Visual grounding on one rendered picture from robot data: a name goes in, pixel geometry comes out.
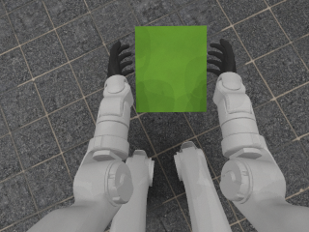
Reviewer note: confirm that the right robot upper arm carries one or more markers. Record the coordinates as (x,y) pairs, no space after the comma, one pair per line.
(258,188)

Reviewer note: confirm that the robot left hand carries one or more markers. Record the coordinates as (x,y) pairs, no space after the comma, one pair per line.
(114,66)

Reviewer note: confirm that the right robot thigh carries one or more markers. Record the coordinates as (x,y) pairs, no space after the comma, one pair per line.
(205,209)

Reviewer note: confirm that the robot right forearm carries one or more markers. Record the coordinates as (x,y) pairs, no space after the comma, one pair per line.
(241,138)

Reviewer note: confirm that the left robot shin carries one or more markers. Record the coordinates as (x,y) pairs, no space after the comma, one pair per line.
(136,152)

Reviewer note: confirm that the carton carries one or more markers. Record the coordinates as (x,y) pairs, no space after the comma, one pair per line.
(171,68)

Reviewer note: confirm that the robot left forearm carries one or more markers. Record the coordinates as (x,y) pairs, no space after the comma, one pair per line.
(112,125)

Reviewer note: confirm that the robot right hand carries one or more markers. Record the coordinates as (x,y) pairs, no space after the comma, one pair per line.
(227,57)

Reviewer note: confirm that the left robot upper arm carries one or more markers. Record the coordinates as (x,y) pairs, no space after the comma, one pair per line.
(100,188)

